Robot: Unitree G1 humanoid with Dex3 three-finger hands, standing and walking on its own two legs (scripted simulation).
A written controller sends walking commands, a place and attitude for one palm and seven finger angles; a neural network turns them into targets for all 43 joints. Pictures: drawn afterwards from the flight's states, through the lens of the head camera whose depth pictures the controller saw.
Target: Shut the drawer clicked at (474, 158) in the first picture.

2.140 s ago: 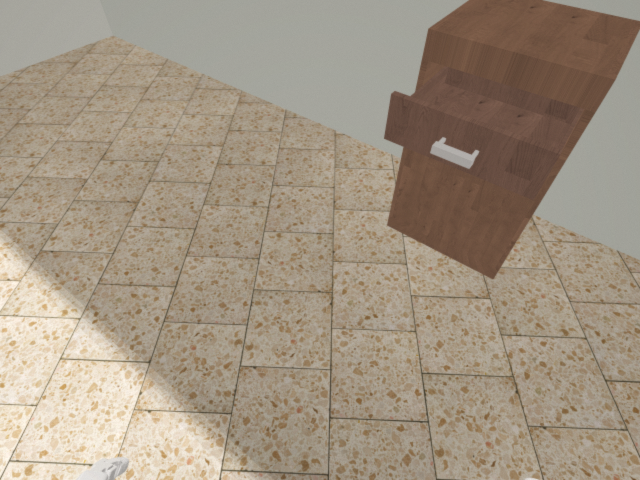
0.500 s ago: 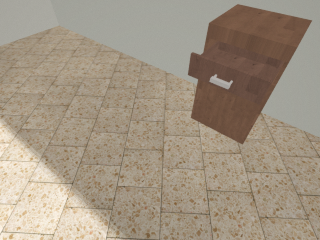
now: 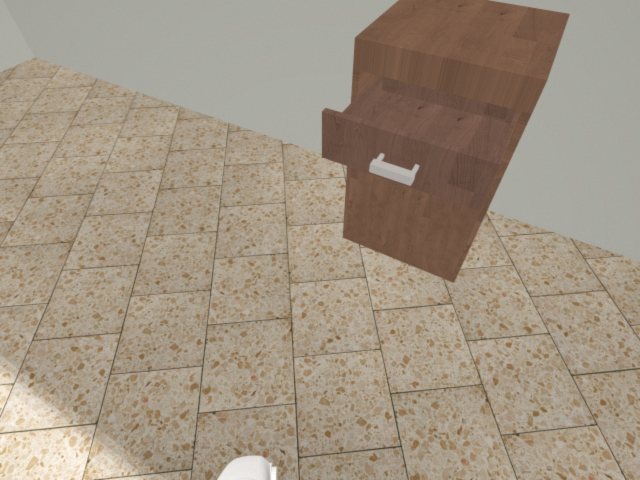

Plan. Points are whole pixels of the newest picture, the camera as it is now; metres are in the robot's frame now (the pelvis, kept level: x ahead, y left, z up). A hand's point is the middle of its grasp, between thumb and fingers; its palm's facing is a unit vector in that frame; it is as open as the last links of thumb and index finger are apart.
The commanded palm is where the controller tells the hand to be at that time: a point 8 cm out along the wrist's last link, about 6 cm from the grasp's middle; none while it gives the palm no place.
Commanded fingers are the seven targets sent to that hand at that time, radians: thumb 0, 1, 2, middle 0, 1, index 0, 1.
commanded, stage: turn to face it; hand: left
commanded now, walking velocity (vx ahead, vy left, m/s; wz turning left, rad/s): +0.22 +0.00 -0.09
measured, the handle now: (395, 167) +0.80 -0.13 -0.12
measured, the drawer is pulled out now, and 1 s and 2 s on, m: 0.23 0.23 0.23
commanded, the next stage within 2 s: take the last steps up to it in 0.78 s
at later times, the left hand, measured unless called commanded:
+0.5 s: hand (190, 418) +0.23 +0.22 -0.16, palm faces -0.16 -0.96 -0.25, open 7.4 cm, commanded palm none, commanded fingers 0.00 0.90 0.90 -0.20 -0.30 -0.20 -0.30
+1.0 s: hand (229, 389) +0.28 +0.18 -0.18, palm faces -0.35 -0.93 -0.15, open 7.4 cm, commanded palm none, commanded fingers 0.00 0.90 0.90 -0.20 -0.30 -0.20 -0.30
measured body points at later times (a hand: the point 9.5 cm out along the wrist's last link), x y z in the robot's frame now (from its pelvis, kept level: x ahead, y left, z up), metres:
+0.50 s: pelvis +0.12 +0.03 -0.01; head +0.14 +0.02 +0.44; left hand +0.24 +0.27 -0.15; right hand +0.16 -0.21 -0.15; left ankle +0.20 +0.14 -0.74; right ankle +0.12 -0.08 -0.70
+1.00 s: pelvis +0.16 +0.03 +0.00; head +0.19 +0.05 +0.45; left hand +0.30 +0.23 -0.17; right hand +0.10 -0.20 -0.14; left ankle +0.18 +0.13 -0.74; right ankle +0.13 -0.08 -0.72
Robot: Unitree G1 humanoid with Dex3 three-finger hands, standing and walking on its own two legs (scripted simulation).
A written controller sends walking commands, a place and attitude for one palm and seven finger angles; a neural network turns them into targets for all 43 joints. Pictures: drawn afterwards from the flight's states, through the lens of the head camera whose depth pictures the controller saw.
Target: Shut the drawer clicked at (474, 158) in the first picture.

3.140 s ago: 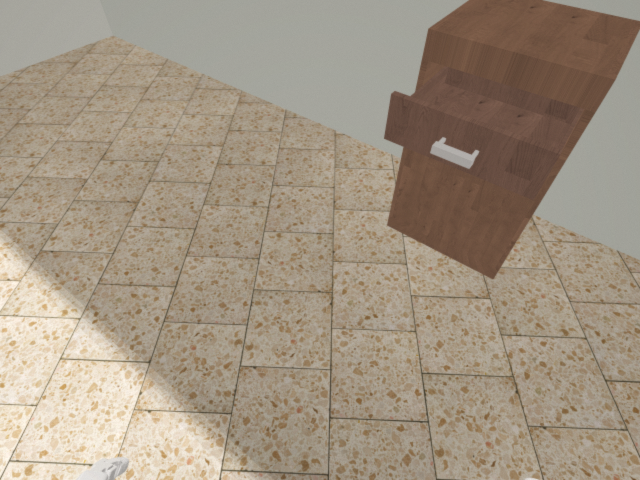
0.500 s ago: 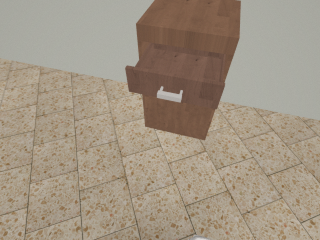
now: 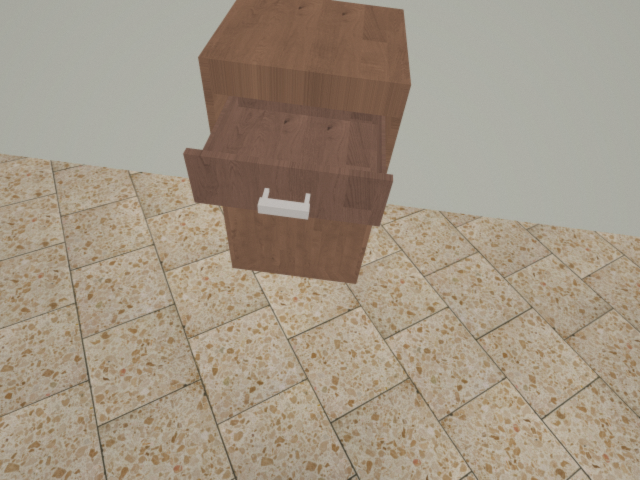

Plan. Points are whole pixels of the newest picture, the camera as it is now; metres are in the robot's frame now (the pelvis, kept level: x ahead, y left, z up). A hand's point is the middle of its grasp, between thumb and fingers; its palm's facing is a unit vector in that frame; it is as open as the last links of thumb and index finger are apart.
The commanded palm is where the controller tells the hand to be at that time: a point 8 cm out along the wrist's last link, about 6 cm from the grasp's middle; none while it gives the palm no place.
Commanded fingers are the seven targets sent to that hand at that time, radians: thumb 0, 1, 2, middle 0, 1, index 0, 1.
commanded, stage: take the last steps up to it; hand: left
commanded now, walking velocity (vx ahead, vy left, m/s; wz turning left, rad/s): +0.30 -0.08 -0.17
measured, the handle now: (285, 201) +0.65 +0.10 -0.11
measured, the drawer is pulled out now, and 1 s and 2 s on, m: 0.23 0.23 0.23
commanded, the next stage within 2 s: come to a stop and stand still in 0.76 s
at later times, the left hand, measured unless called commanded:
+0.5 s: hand (259, 427) +0.22 +0.09 -0.17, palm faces -0.06 -0.99 -0.16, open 7.3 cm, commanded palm none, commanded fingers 0.00 0.90 0.90 -0.20 -0.30 -0.20 -0.30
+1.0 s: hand (254, 409) +0.25 +0.10 -0.18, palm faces +0.01 -0.99 -0.14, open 7.4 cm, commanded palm none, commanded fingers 0.00 0.90 0.90 -0.20 -0.30 -0.20 -0.30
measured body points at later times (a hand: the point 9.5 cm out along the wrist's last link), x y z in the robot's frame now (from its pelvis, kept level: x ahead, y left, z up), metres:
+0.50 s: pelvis +0.11 -0.07 +0.00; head +0.14 -0.07 +0.45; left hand +0.23 +0.14 -0.15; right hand -0.01 -0.27 -0.16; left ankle +0.02 +0.07 -0.66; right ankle +0.13 -0.16 -0.73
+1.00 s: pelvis +0.26 -0.06 +0.01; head +0.30 -0.04 +0.45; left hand +0.25 +0.16 -0.16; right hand +0.33 -0.29 -0.13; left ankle +0.28 +0.03 -0.73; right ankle +0.23 -0.19 -0.68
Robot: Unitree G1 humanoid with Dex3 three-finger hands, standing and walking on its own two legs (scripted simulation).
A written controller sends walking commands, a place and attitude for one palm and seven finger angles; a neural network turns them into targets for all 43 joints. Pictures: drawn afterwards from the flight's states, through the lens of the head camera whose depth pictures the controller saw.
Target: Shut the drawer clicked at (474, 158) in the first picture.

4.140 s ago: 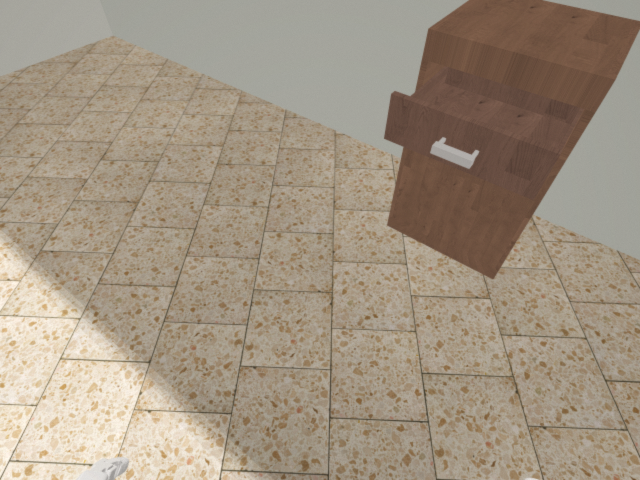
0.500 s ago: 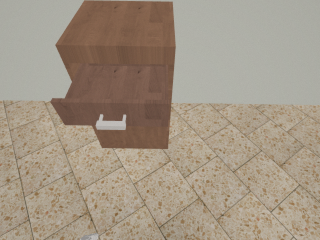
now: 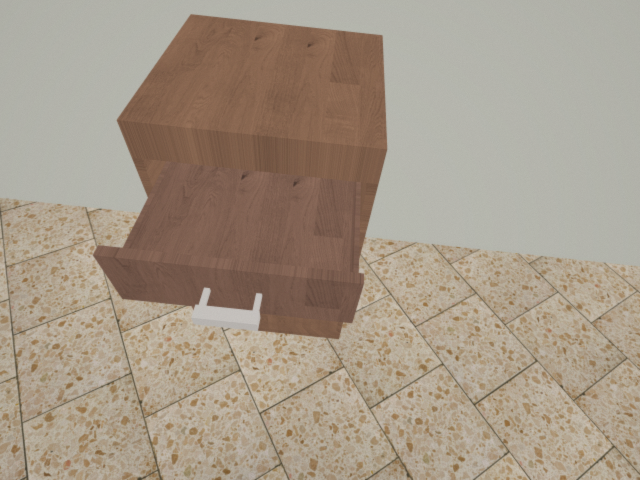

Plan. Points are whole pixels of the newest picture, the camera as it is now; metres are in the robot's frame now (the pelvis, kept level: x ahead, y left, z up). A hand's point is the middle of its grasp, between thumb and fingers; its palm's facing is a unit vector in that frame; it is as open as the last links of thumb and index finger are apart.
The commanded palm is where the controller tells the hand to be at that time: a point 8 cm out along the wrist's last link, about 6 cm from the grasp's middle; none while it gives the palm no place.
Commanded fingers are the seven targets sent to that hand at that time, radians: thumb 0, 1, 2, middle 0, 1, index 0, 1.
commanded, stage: come to a stop and stand still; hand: left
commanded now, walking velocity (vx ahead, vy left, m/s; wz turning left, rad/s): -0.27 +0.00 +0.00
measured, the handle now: (229, 306) +0.38 +0.18 -0.12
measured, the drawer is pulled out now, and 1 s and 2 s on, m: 0.23 0.23 0.23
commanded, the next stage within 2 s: look again from close up in 0.88 s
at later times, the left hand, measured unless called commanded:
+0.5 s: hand out of the picture +0.06 +0.15 -0.15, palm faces +0.06 -0.95 -0.29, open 7.4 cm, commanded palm none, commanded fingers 0.00 0.90 0.90 -0.20 -0.30 -0.20 -0.30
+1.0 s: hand out of the picture -0.05 +0.15 -0.18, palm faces +0.02 -0.99 -0.16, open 7.4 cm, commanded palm none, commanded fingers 0.00 0.90 0.90 -0.20 -0.30 -0.20 -0.30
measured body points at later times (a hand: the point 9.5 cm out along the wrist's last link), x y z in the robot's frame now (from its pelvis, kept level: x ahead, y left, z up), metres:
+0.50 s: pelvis -0.01 -0.05 +0.00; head +0.02 -0.08 +0.45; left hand +0.05 +0.20 -0.13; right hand +0.06 -0.30 -0.17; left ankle -0.07 +0.11 -0.66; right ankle +0.05 -0.15 -0.74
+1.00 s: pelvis -0.04 -0.02 +0.00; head -0.01 -0.01 +0.45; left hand -0.05 +0.20 -0.17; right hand -0.10 -0.22 -0.15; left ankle -0.08 +0.10 -0.74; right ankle -0.04 -0.13 -0.73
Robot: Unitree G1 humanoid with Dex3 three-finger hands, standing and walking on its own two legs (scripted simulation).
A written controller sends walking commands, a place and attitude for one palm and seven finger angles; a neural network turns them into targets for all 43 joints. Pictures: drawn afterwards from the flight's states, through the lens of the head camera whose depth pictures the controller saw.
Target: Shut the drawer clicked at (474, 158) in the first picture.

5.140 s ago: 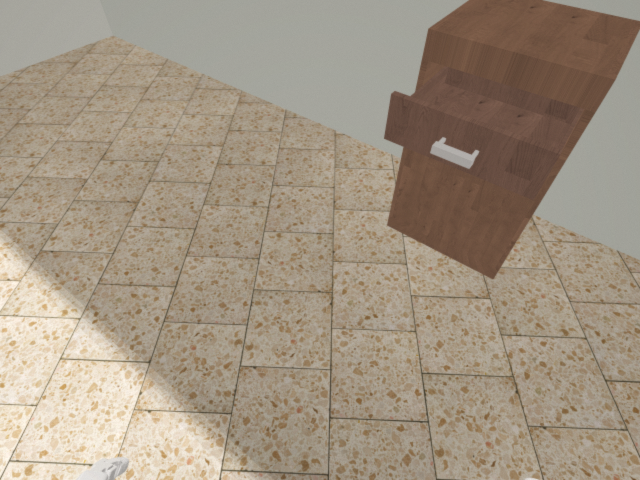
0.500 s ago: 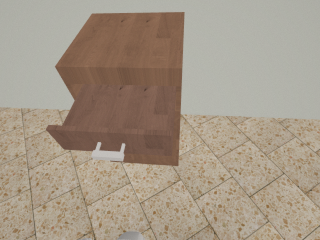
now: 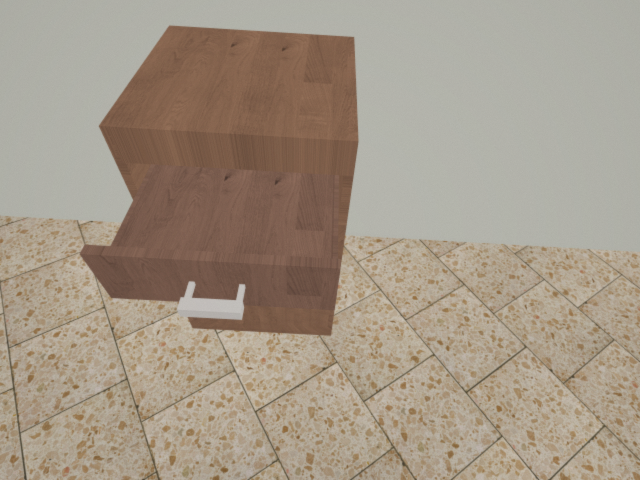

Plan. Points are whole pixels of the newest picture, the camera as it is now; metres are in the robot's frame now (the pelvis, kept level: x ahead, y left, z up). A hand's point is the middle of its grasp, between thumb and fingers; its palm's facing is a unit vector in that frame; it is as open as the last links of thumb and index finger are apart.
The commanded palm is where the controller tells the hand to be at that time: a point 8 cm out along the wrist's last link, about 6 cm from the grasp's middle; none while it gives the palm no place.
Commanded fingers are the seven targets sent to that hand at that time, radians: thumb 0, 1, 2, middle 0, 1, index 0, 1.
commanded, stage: look again from close up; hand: left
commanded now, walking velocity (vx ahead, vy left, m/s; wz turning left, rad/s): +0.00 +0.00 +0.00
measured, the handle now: (213, 298) +0.42 +0.20 -0.12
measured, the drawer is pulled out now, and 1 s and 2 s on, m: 0.23 0.23 0.23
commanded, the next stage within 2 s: shuffle to correct the standing spot in 0.50 s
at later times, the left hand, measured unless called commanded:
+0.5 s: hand out of the picture +0.02 +0.16 -0.17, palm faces +0.02 -0.97 -0.25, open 7.3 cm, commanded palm none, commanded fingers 0.00 0.90 0.90 -0.20 -0.30 -0.20 -0.30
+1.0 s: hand out of the picture +0.01 +0.16 -0.18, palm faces +0.05 -0.98 -0.21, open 7.4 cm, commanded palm none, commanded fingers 0.00 0.90 0.90 -0.20 -0.30 -0.20 -0.30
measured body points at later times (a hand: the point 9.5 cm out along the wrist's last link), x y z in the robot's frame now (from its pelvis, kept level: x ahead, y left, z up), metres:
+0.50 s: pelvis +0.00 -0.02 -0.01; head +0.01 -0.05 +0.44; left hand +0.02 +0.21 -0.15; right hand +0.00 -0.24 -0.18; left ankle -0.04 +0.12 -0.74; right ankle -0.01 -0.12 -0.74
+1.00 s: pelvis +0.03 -0.02 -0.02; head +0.05 -0.03 +0.43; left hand +0.01 +0.21 -0.17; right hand -0.02 -0.22 -0.18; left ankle -0.04 +0.12 -0.74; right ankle -0.01 -0.12 -0.74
